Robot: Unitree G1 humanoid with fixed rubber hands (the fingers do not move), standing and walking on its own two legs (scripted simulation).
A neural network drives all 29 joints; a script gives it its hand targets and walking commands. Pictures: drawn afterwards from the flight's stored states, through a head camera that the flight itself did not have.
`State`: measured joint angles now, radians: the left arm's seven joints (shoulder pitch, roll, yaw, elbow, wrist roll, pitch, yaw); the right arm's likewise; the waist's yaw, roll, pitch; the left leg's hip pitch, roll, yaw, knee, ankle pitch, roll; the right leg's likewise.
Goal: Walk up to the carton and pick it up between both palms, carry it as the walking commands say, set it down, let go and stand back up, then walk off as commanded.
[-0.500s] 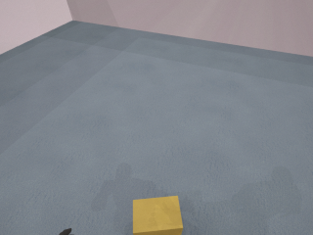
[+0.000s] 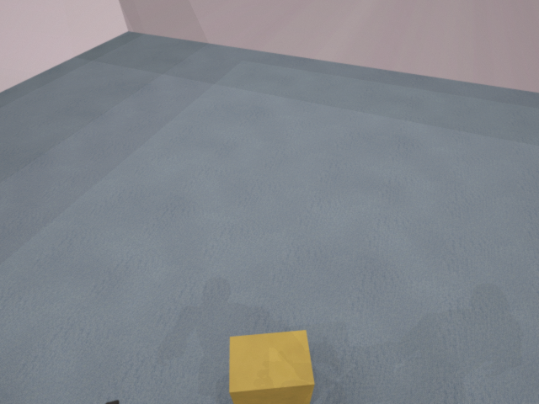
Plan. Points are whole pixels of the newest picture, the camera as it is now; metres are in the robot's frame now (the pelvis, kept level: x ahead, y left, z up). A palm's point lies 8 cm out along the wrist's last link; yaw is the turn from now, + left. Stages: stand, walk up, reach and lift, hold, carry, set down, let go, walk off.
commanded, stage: stand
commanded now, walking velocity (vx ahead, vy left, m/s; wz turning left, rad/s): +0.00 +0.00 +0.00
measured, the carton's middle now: (270, 373) +0.37 +0.05 -0.65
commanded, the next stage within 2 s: walk off in 0.36 s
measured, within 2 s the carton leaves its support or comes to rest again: neither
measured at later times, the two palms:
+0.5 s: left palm out of the picture +0.09 +0.30 -0.11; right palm out of the picture +0.09 -0.31 -0.10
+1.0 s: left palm out of the picture +0.01 +0.39 -0.12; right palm out of the picture +0.09 -0.22 -0.13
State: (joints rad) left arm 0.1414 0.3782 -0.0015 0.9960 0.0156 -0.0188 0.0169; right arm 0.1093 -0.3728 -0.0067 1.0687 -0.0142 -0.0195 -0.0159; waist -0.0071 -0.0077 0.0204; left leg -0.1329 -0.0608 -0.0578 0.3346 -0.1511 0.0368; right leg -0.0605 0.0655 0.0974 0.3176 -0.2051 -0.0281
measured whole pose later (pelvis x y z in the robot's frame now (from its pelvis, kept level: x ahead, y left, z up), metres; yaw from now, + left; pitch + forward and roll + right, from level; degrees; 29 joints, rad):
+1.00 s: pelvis +0.00 +0.08 -0.01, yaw +6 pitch -1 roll +1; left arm 0.21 0.36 0.04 0.96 0.05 0.03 0.04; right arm 0.17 -0.36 -0.04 1.01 -0.01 0.09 0.01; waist 0.04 0.00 0.08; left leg -0.33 0.03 -0.06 0.73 -0.44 -0.08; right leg -0.16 -0.10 0.05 0.49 -0.32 0.08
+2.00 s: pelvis -0.05 +0.32 -0.01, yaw +8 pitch -1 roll -1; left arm 0.22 0.31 0.09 0.93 0.02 0.07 0.05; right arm 0.21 -0.25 -0.02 0.92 -0.04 0.07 0.00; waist 0.01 -0.05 0.08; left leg -0.25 0.02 0.05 0.50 -0.24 0.02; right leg -0.43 -0.03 -0.02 1.13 -0.53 0.00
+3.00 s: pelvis -0.11 +0.53 -0.02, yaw +8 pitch -1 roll +2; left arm 0.20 0.21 0.05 0.94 0.01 0.04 0.07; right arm 0.21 -0.23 -0.01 0.95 -0.03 0.07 -0.02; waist -0.01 0.00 0.06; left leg -0.26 -0.06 0.11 0.50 -0.23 0.08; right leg -0.22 -0.02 -0.12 0.58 -0.35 -0.03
